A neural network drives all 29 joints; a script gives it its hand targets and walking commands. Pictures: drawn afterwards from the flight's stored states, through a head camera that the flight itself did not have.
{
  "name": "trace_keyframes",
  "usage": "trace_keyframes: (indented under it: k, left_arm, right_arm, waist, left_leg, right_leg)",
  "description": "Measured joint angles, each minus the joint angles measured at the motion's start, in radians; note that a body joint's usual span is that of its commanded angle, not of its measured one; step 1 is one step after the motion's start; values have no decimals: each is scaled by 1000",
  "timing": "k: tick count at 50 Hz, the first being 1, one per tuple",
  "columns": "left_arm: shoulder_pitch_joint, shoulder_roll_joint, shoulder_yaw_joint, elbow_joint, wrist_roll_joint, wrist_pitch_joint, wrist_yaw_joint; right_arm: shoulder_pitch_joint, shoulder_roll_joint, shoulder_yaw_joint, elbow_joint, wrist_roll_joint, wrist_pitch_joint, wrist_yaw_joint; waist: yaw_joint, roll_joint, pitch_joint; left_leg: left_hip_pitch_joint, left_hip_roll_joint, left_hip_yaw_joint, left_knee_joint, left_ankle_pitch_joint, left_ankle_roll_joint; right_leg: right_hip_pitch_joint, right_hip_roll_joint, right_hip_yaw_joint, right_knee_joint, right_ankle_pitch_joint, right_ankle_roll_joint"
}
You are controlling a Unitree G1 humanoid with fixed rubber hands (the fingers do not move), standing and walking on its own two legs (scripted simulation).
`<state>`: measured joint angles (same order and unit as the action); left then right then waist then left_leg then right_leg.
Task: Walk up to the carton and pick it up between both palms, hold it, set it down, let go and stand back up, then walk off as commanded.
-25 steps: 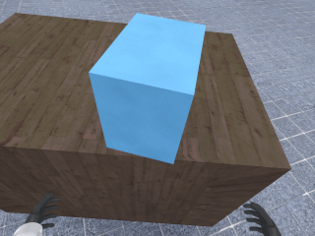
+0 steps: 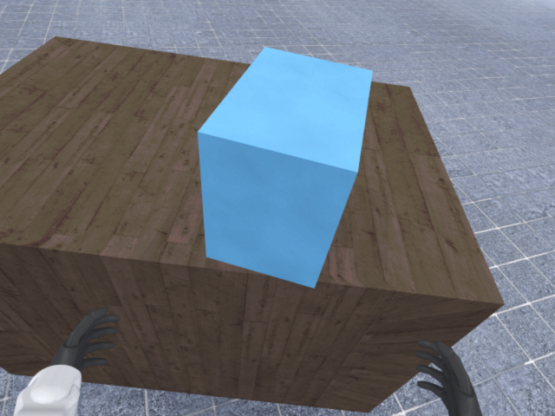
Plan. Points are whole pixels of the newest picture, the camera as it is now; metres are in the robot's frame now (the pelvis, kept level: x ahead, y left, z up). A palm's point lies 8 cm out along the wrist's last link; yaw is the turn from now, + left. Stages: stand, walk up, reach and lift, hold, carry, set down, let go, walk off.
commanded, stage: reach and lift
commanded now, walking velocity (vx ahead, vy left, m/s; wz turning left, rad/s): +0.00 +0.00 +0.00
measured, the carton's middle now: (289, 164) +0.49 -0.01 +0.11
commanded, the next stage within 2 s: none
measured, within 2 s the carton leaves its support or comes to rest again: neither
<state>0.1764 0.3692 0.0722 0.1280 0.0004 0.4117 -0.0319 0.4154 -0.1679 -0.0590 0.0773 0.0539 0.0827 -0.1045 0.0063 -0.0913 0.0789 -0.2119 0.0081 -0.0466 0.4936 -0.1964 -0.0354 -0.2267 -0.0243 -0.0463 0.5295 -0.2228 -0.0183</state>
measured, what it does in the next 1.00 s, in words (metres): stands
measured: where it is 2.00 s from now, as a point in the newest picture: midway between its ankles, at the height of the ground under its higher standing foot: outside the picture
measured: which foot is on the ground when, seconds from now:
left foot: down 0.00-1.00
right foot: down 0.00-1.00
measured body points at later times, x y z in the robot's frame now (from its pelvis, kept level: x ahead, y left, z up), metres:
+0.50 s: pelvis +0.01 -0.02 +0.01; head +0.01 +0.01 +0.46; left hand +0.23 +0.26 +0.04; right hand +0.19 -0.20 +0.06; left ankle +0.05 +0.14 -0.73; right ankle +0.04 -0.11 -0.73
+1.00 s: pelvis +0.05 +0.00 +0.01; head +0.07 +0.03 +0.46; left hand +0.29 +0.23 +0.10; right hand +0.25 -0.17 +0.11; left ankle +0.05 +0.14 -0.73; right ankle +0.04 -0.11 -0.73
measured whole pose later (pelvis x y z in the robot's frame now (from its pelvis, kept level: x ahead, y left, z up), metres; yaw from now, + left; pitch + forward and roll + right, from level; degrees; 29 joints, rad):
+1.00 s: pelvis +0.05 +0.00 +0.01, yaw +0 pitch +0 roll +0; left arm 0.23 0.47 0.07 -0.44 -0.21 0.44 -0.12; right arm 0.49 -0.10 0.07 -0.64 0.23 0.40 -0.29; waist 0.03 -0.08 0.06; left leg -0.18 0.02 -0.04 0.38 -0.19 -0.04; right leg -0.18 -0.01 -0.04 0.40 -0.22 -0.01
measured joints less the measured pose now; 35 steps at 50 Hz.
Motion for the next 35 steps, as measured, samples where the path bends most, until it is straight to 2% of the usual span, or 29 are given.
trace_keyframes:
  k: [4, 11, 13, 17, 23, 27, 35]
  left_arm:
    - [11, 0, -2, -46, 0, 3, 0]
    - [48, 0, 3, -117, -3, -43, -30]
    - [48, 3, 2, -132, -34, -54, -40]
    - [48, 39, 3, -166, -96, -59, -62]
    - [48, 88, 24, -219, -109, -29, -86]
    - [49, 107, 27, -295, -133, -21, -90]
    - [49, 108, 12, -395, -176, -19, -89]
  right_arm:
    - [0, 0, 0, -87, 3, 66, 8]
    - [1, 0, 1, -165, 23, 108, 19]
    - [5, 0, 9, -218, 24, 131, 3]
    - [32, 14, 53, -360, 49, 180, -69]
    - [67, 56, 116, -444, 91, 263, -148]
    - [95, 68, 132, -500, 106, 285, -170]
    - [92, 68, 132, -604, 121, 292, -174]
  waist:
    - [-4, 4, -1]
    - [-1, 44, -4]
    - [4, 55, -8]
    - [22, 49, -16]
    - [42, 28, -15]
    - [44, 20, -16]
    - [40, 18, -16]
  left_leg:
    - [2, 6, 0, -7, 1, 8]
    - [4, 26, 0, -42, 17, 9]
    - [9, 26, 1, -51, 17, 11]
    - [20, 26, 1, -76, 26, 12]
    - [28, 26, 2, -96, 39, 11]
    - [28, 22, 2, -96, 37, -5]
    - [27, 10, 2, -94, 22, -4]
  right_leg:
    - [9, 8, 0, -18, 26, 14]
    - [19, 29, 1, -52, 24, 12]
    - [19, 30, 2, -52, 22, 7]
    - [20, 30, 1, -53, 20, -6]
    - [23, 30, 2, -63, 20, -7]
    - [28, 25, 2, -72, 20, -7]
    - [45, 13, 2, -101, 20, 6]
